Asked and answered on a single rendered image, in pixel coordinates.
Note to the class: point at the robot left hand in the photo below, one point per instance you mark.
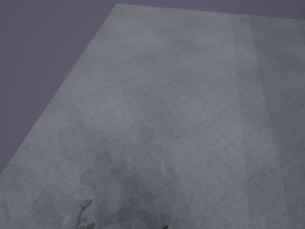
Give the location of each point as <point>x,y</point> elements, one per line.
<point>73,217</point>

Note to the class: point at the robot right thigh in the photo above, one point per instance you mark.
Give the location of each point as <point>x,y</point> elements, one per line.
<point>183,224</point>

